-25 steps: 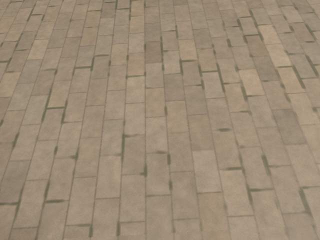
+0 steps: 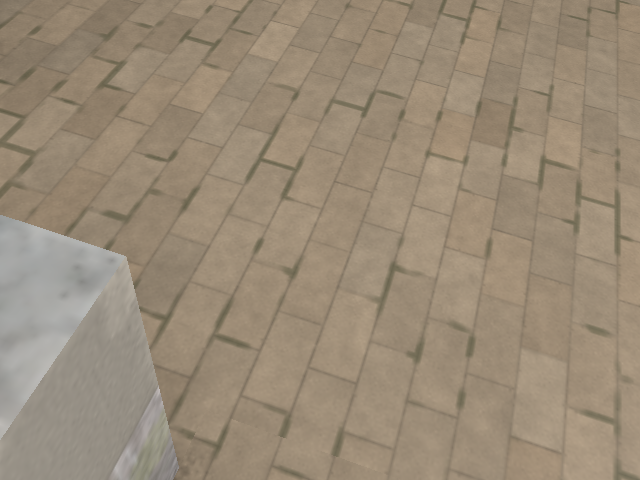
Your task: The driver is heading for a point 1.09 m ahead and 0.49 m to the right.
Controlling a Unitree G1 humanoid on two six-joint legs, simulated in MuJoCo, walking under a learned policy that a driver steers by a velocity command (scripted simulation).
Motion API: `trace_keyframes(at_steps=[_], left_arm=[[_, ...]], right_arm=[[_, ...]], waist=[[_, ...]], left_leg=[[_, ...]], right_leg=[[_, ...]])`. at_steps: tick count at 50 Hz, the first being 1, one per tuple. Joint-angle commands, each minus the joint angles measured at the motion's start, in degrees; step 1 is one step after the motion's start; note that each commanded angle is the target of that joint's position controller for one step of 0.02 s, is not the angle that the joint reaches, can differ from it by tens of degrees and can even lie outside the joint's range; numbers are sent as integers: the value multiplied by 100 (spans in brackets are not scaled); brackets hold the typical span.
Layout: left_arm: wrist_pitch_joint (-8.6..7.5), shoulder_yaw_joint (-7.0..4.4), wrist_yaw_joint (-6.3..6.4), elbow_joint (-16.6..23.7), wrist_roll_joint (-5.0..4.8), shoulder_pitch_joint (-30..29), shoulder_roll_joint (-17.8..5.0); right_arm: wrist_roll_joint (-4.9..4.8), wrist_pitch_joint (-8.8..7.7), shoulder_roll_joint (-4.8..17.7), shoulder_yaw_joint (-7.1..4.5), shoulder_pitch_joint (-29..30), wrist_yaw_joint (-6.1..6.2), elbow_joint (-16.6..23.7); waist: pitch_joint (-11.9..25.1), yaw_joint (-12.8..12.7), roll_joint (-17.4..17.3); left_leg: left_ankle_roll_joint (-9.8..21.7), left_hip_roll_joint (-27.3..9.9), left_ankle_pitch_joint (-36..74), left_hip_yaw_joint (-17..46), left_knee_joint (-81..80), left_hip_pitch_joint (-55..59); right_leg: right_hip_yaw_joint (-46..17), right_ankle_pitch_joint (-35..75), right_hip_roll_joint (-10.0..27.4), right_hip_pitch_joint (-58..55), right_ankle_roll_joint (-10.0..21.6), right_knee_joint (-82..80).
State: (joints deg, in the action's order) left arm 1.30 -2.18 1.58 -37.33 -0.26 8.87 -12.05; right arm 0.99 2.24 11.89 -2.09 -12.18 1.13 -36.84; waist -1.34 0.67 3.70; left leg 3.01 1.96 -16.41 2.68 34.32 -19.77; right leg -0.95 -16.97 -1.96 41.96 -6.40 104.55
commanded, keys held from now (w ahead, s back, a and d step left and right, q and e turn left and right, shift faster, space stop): e+shift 0.38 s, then w+e+shift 0.38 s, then w+q+shift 0.24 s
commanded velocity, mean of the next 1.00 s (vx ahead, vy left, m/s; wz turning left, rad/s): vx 0.40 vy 0.00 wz -0.55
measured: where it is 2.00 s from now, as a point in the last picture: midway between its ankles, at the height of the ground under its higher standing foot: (529, 386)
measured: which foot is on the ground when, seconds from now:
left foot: down 0.00-0.62, up 0.64-0.90, down 0.92-1.00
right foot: up 0.00-0.46, down 0.48-0.82, up 0.84-1.00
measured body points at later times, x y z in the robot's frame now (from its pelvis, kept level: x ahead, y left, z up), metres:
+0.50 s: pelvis +0.00 -0.06 +0.02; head +0.03 -0.07 +0.47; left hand +0.28 +0.07 -0.05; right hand -0.01 -0.39 -0.08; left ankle +0.01 +0.09 -0.73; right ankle -0.05 -0.21 -0.54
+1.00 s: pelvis +0.03 -0.20 -0.02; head +0.09 -0.23 +0.43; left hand +0.33 -0.42 +0.10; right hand -0.26 -0.14 -0.09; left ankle -0.10 -0.02 -0.74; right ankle +0.05 -0.34 -0.49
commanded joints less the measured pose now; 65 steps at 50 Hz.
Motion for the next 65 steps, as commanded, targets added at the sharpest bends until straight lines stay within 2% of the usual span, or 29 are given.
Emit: trace_keyframes(at_steps=[1, 6, 19, 23, 24, 29, 31, 33, 35, 37, 41, 42, 43, 44, 45, 46, 47, 48, 49, 50, 52, 53, 54, 55, 56, 57, 59, 62, 65], left_arm=[[68, -71, 8, 9, -147, 535, -180], [262, -196, 133, 502, -41, 62, -548], [336, 161, 177, 1418, 57, -326, -137], [206, 241, 7, 1613, -81, -496, -95], [190, 302, -23, 1923, -112, -931, 71], [-116, 330, -271, 1904, -208, -895, -68], [-235, -11, -275, 1283, -192, -69, -594], [-151, -389, -195, 925, -218, 1224, -1370], [-325, -179, -218, 1043, -52, 56, -798], [-466, -75, -242, 1028, -180, -175, -411], [-716, 126, -325, 1916, -180, -3626, -73], [-595, 352, -416, 1793, -242, -3579, 720], [-714, 590, -520, 2262, -131, -4373, 1311], [-847, 848, -521, 2629, -165, -5241, 1732], [-902, 1027, -624, 2632, -210, -4842, 2113], [-920, 1001, -824, 2491, -151, -3881, 2207], [-1005, 1040, -984, 2249, -38, -2541, 2107], [-1069, 1104, -1038, 2623, 237, -2225, 1889], [-1088, 1147, -985, 3020, 250, -3162, 1662], [-948, 1174, -749, 3404, 128, -3962, 1814], [-532, 151, -122, 2565, -199, -1704, -183], [-511, -215, 62, 2156, -198, -79, -891], [-527, -416, 111, 1709, -79, 905, -1342], [-489, -255, 77, 1479, -133, 1365, -906], [-554, -130, 6, 1102, -256, 795, -440], [-597, 4, -106, 596, -392, 244, -4], [-662, 373, -357, -202, -13, -499, 1397], [-607, 303, -421, -871, 233, -319, 1196], [-662, 329, -222, -1074, 352, -337, 567]], right_arm=[[157, -171, 264, -6, -189, 81, 102], [4, -91, 804, -229, -118, 343, 381], [-54, -139, 1085, -360, -112, 627, 258], [-46, -254, 1571, -526, 169, 373, 244], [-201, -207, 1722, -612, -328, 341, -2], [-57, 21, 1738, -596, -50, 284, 92], [110, -65, 1262, -414, -453, 96, 1], [85, -506, 1402, -338, 825, -187, 783], [-31, -570, 1096, -218, 540, -425, 805], [138, -549, 827, -107, -12, -375, 736], [218, -518, 758, -161, -4407, 43, -648], [245, -587, 40, -33, -4819, -30, -1190], [438, -743, -254, 81, -4594, -119, -1299], [509, -886, -1178, 398, -5008, -298, -2014], [636, -975, -1975, 692, -4898, -605, -2498], [515, -965, -1671, 728, -4383, -798, -2575], [84, -818, -614, 357, -3680, -662, -2636], [-517, -729, 222, 95, -3065, -320, -2403], [-696, -667, 334, 25, -2764, -69, -2097], [-536, -743, 374, 29, -2501, 82, -2006], [-47, -1128, 1079, -58, -1581, -66, -1927], [51, -1239, 1519, -240, -1233, -123, -1660], [-107, -1364, 1000, -147, -1524, -267, -1503], [-70, -1373, 659, -156, -1560, -459, -1471], [-207, -1178, 517, -331, -1144, -472, -1300], [-185, -961, -123, -241, -924, -382, -1042], [-283, -571, -1012, 66, -1075, -202, -550], [-603, -259, -987, 274, -1326, -168, -390], [-256, -195, -441, 192, -315, -157, 146]], waist=[[800, 54, -857], [293, 183, -1007], [387, 36, -1089], [520, -4, -1325], [367, 173, -1755], [409, 41, -677], [1623, -156, 774], [2249, -1020, 1496], [2193, -216, 935], [1216, 112, 230], [994, 2949, -259], [709, 2698, -1523], [-471, 2644, -1907], [-1645, 2405, -1144], [-1844, 1315, -370], [-961, 222, -462], [-478, -526, -485], [302, -792, -867], [498, -418, -701], [304, -270, -733], [1137, -1428, -983], [2065, -2191, -1092], [3262, -1899, 870], [4029, -1739, 1110], [2234, -1280, -73], [437, -608, -606], [-544, 452, -672], [-646, 943, -106], [-873, 887, 220]], left_leg=[[1188, -1708, 3679, 909, -975, 900], [1386, -2081, 3009, 966, -1384, 1781], [1076, -2483, 2613, -589, -1828, 2162], [729, -2687, -1946, -526, -2669, 1562], [820, -2962, -2564, -193, -2978, 1874], [518, -2637, -1528, -1121, -2479, 1865], [171, -1741, 2199, -2237, 305, 370], [-355, -1074, -1100, -1460, 3517, -1790], [-593, -949, -2193, -1040, 5771, -2384], [-396, -775, -3458, -918, 5656, -1818], [460, -678, -521, -1009, 1607, 2469], [1105, -1465, 1675, 305, -367, 3521], [1073, -1316, 2289, 282, -939, 2990], [1038, -1286, 2219, -4, -3017, 2794], [843, -1369, 3338, -155, -3394, 3121], [348, -1423, 6528, 76, -1763, 3920], [-109, -1145, 7095, -197, -828, 3432], [-65, -1168, 5166, 248, -1417, 2384], [392, -1402, 3283, 949, -3042, 466], [691, -2105, 2864, 1786, -4396, -1101], [1248, -2134, 12289, 1239, -2390, 160], [1142, -1821, 13011, 1222, -106, -422], [789, -689, 5951, 1293, 2117, -1722], [638, 84, 1119, 1693, 4672, -1788], [430, 167, 913, 1627, 6642, -2512], [385, -10, 997, 1083, 7667, -3089], [552, -485, 1060, 601, 8535, -3265], [686, -804, 1036, 600, 7376, -3371], [370, -661, 2483, -197, 5852, -2883]], right_leg=[[-1029, -101, -221, -217, 79, 362], [-883, -804, -556, 1056, -245, 1045], [-315, -1178, 636, 1939, -489, 486], [11, -76, 1217, 948, 6, -1950], [119, -1764, 1191, 1381, 172, -2092], [351, -1842, 940, -431, 771, -5044], [383, -212, 91, -3954, 1272, -5514], [-1685, 995, 558, -5637, 1890, -6736], [-1438, 3241, 902, -4690, 1795, -5770], [-1096, 3270, 717, -2538, 1201, -5423], [-325, 3004, 113, 1610, 196, -2785], [72, -1532, -391, 2922, 527, -136], [241, -2660, -816, 3433, 586, 1833], [557, -3647, -928, 4281, 951, 2903], [564, -3905, -1274, 4755, 1340, 3138], [709, -3768, -1319, 5119, 1515, 3472], [777, -2858, -746, 4738, 1698, 2137], [797, -2114, 438, 3312, 1442, 63], [981, -1273, 720, 835, 1058, -1858], [735, -839, 861, -1231, 731, -2322], [912, -1514, -131, -3458, 1129, -2962], [-421, -534, 337, -5296, 1646, -3427], [-3395, -456, 1807, -6797, 2119, -5886], [-5944, -3522, 2567, -6500, 2021, -8086], [-6591, -4729, 2712, -4636, 1944, -9170], [-5730, -4595, 2704, -3109, 1966, -9216], [-2388, -2328, 2332, -1298, 1430, -8251], [666, -483, 1758, -848, 604, -8379], [1992, 373, 1192, -247, 488, -9125]])
Velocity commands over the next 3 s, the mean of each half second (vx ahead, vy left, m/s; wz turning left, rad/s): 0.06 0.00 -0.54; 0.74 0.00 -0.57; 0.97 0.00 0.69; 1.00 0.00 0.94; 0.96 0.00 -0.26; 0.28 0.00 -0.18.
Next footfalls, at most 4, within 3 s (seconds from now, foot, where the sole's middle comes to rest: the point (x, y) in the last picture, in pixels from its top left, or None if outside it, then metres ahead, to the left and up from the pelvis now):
0.48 right None -0.02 -0.23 -0.63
0.92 left None -0.07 -0.04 -0.77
1.06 right None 0.11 -0.39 -0.61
1.60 left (492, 466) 0.45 -0.35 -0.61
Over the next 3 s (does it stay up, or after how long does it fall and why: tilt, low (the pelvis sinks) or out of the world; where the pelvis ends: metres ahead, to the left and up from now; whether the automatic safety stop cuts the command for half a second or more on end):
stays up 1.16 -0.38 0.16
